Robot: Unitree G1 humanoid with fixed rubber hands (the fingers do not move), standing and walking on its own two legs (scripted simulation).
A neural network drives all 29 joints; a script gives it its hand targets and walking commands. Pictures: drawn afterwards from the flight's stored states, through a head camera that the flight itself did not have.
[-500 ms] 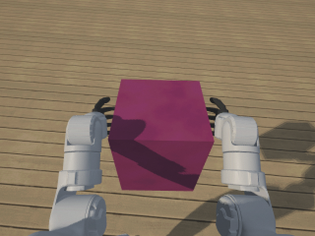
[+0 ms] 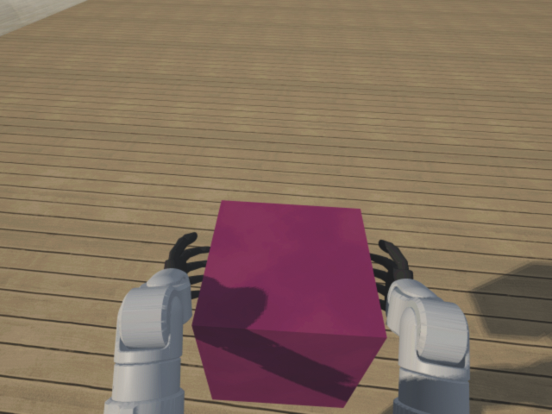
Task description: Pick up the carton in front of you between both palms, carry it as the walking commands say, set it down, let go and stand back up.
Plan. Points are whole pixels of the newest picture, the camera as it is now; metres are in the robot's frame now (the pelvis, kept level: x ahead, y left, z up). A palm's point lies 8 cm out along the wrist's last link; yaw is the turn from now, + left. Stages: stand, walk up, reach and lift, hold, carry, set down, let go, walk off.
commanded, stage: carry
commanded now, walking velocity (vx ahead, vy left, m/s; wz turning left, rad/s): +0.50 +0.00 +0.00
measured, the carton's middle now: (284, 307) +0.28 +0.00 +0.02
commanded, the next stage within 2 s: none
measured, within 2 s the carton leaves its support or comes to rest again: neither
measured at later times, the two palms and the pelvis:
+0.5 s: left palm (196, 184) +0.50 +0.17 +0.08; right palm (355, 187) +0.49 -0.13 +0.09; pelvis +0.23 +0.02 +0.01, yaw -3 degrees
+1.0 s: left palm (209, 175) +0.52 +0.14 +0.09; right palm (364, 183) +0.50 -0.15 +0.09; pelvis +0.26 +0.01 +0.00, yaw -3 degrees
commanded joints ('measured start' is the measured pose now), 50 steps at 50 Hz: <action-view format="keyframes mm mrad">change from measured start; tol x16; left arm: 1 -464 -922 -676 -73 -422 6 -271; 50 -395 -892 -713 -86 -400 -26 -278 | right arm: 1 -516 907 736 -46 418 1 251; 50 -396 918 746 -22 379 -46 246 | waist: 1 3 -79 -174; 14 14 -181 -120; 20 -21 203 -311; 50 -6 -50 -162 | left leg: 1 -451 62 -69 214 92 26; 15 -128 -26 144 -553 502 -26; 17 68 7 139 -682 672 -23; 19 437 256 -90 -513 1311 110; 25 202 172 -37 -634 633 55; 33 171 118 51 -431 977 62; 50 87 109 63 -449 658 38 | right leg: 1 455 -339 519 -316 -25 -73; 15 365 -179 59 -154 469 34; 17 283 -152 52 -32 411 88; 20 8 -55 123 161 -280 160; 22 61 -56 165 33 -396 145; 25 253 -81 153 -161 -108 139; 33 252 -118 161 -15 351 136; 50 215 -127 181 -54 238 102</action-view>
